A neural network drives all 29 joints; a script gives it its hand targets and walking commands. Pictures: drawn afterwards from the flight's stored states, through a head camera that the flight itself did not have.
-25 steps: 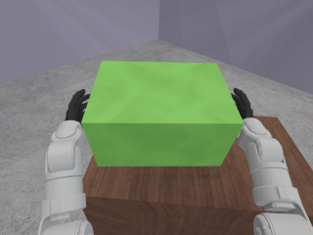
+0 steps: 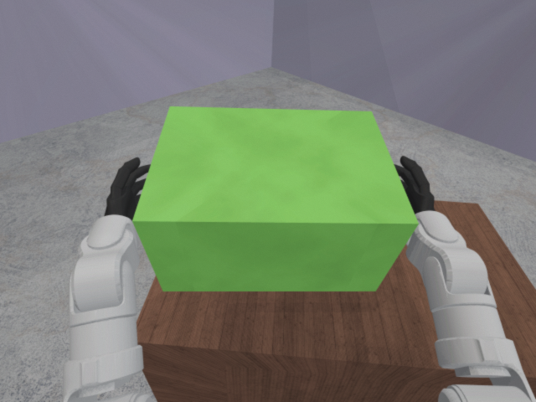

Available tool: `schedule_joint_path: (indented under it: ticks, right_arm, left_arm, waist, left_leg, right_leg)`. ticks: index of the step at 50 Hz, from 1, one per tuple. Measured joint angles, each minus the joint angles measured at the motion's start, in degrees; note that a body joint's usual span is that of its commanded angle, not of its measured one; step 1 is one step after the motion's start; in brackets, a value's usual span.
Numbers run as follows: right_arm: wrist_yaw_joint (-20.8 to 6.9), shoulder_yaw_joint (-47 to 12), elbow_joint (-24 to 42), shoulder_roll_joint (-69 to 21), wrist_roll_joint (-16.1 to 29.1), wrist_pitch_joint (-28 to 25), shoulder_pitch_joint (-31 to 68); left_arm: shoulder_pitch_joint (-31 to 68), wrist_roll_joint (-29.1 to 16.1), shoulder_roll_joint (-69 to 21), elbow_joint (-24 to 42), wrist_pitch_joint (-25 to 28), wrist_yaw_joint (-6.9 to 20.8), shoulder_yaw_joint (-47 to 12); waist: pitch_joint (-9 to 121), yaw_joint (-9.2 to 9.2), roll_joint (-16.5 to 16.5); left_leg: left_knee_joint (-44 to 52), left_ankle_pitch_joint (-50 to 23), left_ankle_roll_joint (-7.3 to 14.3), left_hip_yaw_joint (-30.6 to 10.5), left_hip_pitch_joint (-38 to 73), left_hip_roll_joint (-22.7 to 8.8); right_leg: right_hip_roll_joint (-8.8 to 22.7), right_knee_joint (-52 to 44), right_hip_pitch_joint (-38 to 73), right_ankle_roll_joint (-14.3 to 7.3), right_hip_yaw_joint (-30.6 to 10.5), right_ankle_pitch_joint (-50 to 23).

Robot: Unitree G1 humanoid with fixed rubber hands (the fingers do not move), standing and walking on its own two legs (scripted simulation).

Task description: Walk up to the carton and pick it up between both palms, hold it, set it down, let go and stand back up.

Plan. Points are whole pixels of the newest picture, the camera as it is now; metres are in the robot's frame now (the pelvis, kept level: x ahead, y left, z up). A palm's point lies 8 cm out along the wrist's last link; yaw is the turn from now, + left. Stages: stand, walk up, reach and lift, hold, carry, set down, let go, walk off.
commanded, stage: hold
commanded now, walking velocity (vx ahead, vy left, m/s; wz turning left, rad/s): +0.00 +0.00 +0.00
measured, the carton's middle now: (271, 197) +0.38 +0.01 +0.16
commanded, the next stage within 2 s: none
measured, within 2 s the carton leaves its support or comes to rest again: neither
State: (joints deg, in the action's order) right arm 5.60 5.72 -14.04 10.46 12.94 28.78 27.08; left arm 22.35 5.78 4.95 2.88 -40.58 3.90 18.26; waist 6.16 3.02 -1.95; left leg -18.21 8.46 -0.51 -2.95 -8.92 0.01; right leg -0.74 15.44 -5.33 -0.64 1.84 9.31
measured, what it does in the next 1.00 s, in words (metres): stands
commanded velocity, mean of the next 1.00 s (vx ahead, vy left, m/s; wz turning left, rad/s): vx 0.00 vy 0.00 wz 0.00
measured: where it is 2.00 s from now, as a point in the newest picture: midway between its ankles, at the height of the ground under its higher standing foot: outside the picture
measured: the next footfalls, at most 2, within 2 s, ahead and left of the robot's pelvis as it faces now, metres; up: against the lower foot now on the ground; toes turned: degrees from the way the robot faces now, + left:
none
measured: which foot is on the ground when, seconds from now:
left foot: down 0.00-1.00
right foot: down 0.00-1.00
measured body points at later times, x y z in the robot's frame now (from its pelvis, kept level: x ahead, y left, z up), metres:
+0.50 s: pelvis -0.01 -0.01 +0.00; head -0.06 +0.01 +0.45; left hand +0.34 +0.21 +0.18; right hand +0.35 -0.20 +0.18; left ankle +0.01 +0.12 -0.75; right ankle -0.01 -0.11 -0.75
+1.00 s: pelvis -0.01 +0.00 +0.00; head -0.05 +0.02 +0.45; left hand +0.35 +0.21 +0.17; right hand +0.35 -0.20 +0.17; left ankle +0.01 +0.12 -0.75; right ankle -0.01 -0.11 -0.75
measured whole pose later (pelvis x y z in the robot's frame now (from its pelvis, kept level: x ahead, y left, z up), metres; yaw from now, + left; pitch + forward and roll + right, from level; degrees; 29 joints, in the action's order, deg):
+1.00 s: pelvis -0.01 +0.00 +0.00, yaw -1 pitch -1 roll +0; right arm 4.2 7.4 -19.6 10.5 11.5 28.0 30.3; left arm 25.6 6.5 4.8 -2.6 -40.0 3.4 18.4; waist 6.0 2.4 -2.3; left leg -17.6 7.3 -0.5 -2.2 -9.6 -0.1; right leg -0.9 15.9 -6.8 -0.7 0.9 8.5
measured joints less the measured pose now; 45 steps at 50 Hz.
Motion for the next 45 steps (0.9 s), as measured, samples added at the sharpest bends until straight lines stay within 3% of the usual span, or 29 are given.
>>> schedule_joint_path:
  ticks: [7,12,18,28,45]
  right_arm:
    - [-0.68,0.78,-1.61,-0.14,-0.03,0.64,0.78]
    - [-0.26,0.21,1.09,0.19,0.50,0.33,-0.52]
    - [-0.82,1.64,-2.71,-0.76,-1.05,0.74,1.78]
    - [-0.04,1.07,-3.16,-0.91,-1.17,0.54,2.75]
    - [-1.47,1.86,-6.74,0.00,-1.43,-0.45,4.04]
  left_arm:
    - [0.41,0.97,-0.77,-0.50,-1.02,0.11,0.42]
    - [-0.88,0.07,-0.47,1.96,-0.76,-0.28,-0.27]
    - [1.95,1.06,-0.49,-2.57,-0.74,0.31,0.84]
    - [3.12,0.99,0.59,-3.97,-0.17,0.84,1.12]
    - [3.97,1.35,0.11,-5.96,-0.12,-0.37,0.06]
  waist:
    - [-0.67,-0.25,-0.39]
    - [-0.42,0.09,-0.20]
    - [-0.36,-0.54,-0.07]
    - [-0.82,-0.61,0.38]
    - [-0.20,-0.60,-0.29]
  left_leg:
    - [-0.29,0.15,-0.18,0.38,0.15,-0.33]
    - [-0.52,0.14,-0.34,0.09,-0.23,-0.45]
    - [0.11,-0.34,-0.39,0.37,0.31,-0.42]
    - [0.44,-0.81,-0.29,0.03,0.77,-0.14]
    - [0.80,-1.33,0.03,0.57,-0.41,0.01]
  right_leg:
    - [-0.33,0.36,-0.06,-0.22,-0.44,0.00]
    - [-0.49,0.35,-0.24,-0.34,-0.20,-0.05]
    - [-0.43,1.08,-0.43,-0.46,-0.49,0.09]
    - [-0.19,1.04,0.06,-0.34,-0.22,-0.06]
    - [-0.03,0.60,-1.22,-0.05,-0.77,-0.74]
